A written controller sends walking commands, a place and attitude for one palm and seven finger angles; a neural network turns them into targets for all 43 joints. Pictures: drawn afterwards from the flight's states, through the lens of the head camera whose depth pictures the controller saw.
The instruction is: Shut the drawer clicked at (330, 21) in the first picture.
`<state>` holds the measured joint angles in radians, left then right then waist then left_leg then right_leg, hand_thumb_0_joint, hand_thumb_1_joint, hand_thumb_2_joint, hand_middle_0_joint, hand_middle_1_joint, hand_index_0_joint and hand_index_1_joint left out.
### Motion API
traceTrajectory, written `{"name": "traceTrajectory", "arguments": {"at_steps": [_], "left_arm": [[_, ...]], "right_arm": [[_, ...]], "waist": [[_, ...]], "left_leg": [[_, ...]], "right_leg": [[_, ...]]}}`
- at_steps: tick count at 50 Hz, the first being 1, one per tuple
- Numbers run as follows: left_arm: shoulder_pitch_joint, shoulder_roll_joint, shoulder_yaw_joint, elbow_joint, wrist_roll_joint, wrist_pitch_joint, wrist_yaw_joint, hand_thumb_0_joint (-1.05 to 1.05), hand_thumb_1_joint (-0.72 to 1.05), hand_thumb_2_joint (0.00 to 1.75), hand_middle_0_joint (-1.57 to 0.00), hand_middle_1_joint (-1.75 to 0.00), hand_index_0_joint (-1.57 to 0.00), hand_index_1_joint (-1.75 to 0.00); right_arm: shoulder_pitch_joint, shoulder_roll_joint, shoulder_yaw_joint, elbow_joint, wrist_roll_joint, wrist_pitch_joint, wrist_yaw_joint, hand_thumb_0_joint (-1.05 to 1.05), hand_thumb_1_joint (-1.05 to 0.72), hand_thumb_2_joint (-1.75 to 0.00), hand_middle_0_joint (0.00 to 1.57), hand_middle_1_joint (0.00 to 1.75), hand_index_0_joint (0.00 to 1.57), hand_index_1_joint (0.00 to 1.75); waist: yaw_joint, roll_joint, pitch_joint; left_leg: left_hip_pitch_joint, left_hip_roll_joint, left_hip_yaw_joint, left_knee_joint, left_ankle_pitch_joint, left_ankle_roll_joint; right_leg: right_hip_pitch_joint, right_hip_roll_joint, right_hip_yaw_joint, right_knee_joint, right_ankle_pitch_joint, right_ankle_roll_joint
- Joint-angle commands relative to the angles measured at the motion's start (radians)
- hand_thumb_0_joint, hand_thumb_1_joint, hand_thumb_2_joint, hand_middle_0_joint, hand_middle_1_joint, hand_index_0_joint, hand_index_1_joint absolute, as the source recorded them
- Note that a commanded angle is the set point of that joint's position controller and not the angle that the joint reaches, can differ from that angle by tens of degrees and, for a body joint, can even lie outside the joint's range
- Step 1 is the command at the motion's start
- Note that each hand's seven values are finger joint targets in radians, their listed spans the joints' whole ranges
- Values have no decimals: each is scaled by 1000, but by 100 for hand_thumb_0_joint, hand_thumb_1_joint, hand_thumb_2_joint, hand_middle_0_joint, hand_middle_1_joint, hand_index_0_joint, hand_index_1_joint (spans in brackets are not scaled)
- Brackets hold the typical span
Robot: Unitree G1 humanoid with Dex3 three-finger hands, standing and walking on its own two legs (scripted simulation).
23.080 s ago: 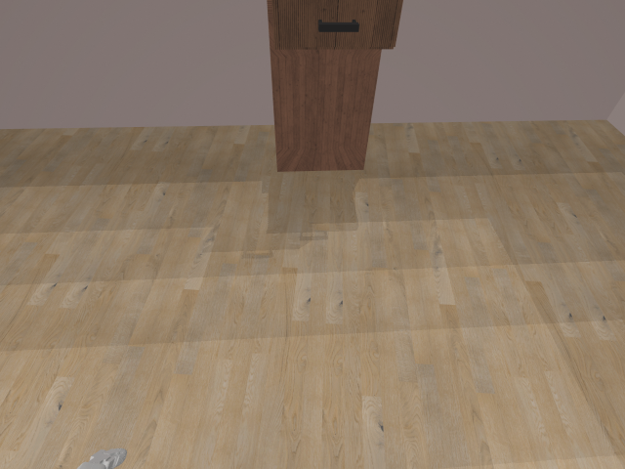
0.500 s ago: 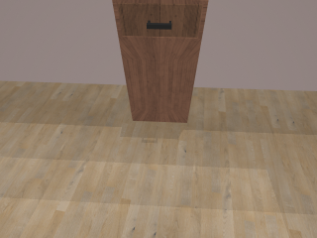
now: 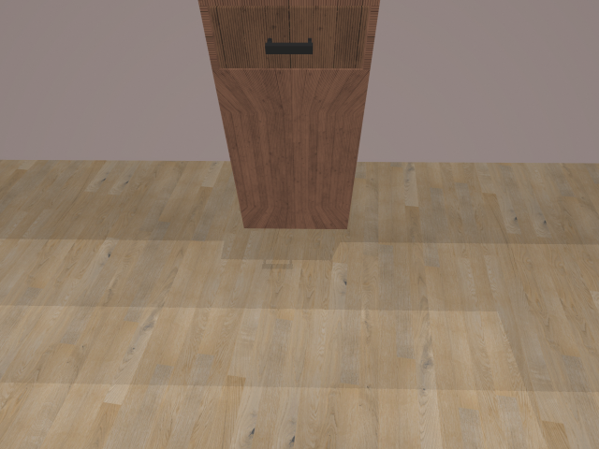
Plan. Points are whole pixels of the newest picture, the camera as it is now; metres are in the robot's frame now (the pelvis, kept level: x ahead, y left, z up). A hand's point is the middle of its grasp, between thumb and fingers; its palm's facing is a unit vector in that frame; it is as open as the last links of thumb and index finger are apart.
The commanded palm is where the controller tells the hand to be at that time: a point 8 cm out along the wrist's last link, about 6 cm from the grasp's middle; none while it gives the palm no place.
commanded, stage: look to check the result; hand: left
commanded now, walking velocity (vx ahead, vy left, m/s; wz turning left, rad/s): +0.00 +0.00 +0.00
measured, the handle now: (289, 45) +1.06 +0.07 +0.04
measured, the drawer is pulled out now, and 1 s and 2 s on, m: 0.00 0.00 0.00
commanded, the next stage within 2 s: stand and wait in 0.54 s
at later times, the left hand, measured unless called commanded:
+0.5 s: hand out of the picture -0.02 +0.14 -0.18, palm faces +0.04 -0.98 -0.18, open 7.3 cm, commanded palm none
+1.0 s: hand out of the picture +0.00 +0.13 -0.17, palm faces +0.04 -0.98 -0.20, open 7.3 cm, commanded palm none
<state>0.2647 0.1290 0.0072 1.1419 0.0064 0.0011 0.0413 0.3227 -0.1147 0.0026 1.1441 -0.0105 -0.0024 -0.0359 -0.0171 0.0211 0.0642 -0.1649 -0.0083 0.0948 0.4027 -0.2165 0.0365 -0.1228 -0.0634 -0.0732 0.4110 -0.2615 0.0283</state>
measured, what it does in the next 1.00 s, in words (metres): stands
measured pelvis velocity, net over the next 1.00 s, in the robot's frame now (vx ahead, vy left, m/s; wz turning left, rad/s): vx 0.01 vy -0.03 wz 0.00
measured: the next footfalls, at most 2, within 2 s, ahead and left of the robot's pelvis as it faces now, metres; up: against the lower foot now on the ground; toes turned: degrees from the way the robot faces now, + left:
none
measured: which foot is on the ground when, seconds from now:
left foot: down 0.00-1.00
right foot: down 0.00-1.00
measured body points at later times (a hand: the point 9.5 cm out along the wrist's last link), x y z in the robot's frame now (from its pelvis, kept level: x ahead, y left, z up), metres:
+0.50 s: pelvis +0.00 -0.01 +0.00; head +0.02 -0.02 +0.45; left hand -0.02 +0.20 -0.16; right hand -0.02 -0.22 -0.17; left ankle +0.00 +0.09 -0.74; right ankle -0.03 -0.13 -0.74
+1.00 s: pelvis +0.01 -0.03 +0.00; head +0.03 -0.04 +0.45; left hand +0.00 +0.19 -0.16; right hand -0.02 -0.23 -0.17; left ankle +0.00 +0.09 -0.74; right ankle -0.03 -0.13 -0.74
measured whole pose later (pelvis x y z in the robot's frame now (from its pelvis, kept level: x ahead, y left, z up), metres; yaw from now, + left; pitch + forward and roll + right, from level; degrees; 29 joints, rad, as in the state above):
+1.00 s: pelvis +0.01 -0.03 +0.00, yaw +0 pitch -1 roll +0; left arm 0.28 0.11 0.01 1.16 0.01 -0.02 0.05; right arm 0.30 -0.11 -0.01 1.16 -0.01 0.00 -0.05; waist -0.01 0.02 0.06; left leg -0.15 0.03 0.08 0.40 -0.23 0.00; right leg -0.10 -0.03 -0.09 0.40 -0.28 -0.01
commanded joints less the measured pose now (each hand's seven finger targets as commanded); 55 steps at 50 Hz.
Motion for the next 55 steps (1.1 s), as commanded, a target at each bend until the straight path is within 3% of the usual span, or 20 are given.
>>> {"name": "traceTrajectory", "arguments": {"at_steps": [1, 7, 15, 24, 29, 48, 55], "left_arm": [[86, 92, 14, -5, -1, -11, 5, 0, 90, 90, -20, -30, -20, -30], [101, 77, 10, 11, -1, -12, 6, 0, 90, 90, -20, -30, -20, -30], [119, 69, 10, 20, -1, -17, 7, 0, 90, 90, -20, -30, -20, -30], [114, 68, 8, 20, 0, -16, 7, 0, 90, 90, -20, -30, -20, -30], [113, 70, 11, 16, -1, -20, 8, 0, 90, 90, -20, -30, -20, -30], [104, 80, 16, 9, -2, -23, 11, 0, 90, 90, -20, -30, -20, -30], [105, 78, 15, 10, -3, -22, 10, 0, 90, 90, -20, -30, -20, -30]], "right_arm": [[79, -85, -22, -15, 1, -9, -5, 0, -90, -90, 20, 30, 20, 30], [80, -74, -21, -8, 1, -6, -6, 0, -90, -90, 20, 30, 20, 30], [76, -73, -21, -8, 2, -10, -9, 0, -90, -90, 20, 30, 20, 30], [69, -71, -23, -7, 1, -4, -7, 0, -90, -90, 20, 30, 20, 30], [69, -75, -22, -5, 1, -9, -9, 0, -90, -90, 20, 30, 20, 30], [67, -69, -22, 5, 1, -6, -11, 0, -90, -90, 20, 30, 20, 30], [60, -71, -23, 4, 0, -3, -11, 0, -90, -90, 20, 30, 20, 30]], "waist": [[9, -17, 10], [5, -19, 42], [5, -12, 15], [4, -19, 60], [6, -12, 20], [7, -20, 18], [7, -11, 37]], "left_leg": [[14, 110, -109, -72, 166, 4], [4, 108, -103, -71, 132, 1], [24, 110, -104, -63, 167, 2], [4, 110, -99, -71, 122, -4], [23, 113, -97, -59, 177, -3], [25, 114, -88, -46, 212, -11], [21, 111, -87, -49, 185, -15]], "right_leg": [[-50, -44, 54, -69, 102, -52], [-68, -44, 56, -82, 83, -53], [-56, -44, 61, -81, 111, -53], [-78, -41, 64, -91, 87, -54], [-51, -44, 66, -83, 136, -55], [-23, -49, 63, -84, 224, -61], [-31, -48, 63, -96, 197, -61]]}}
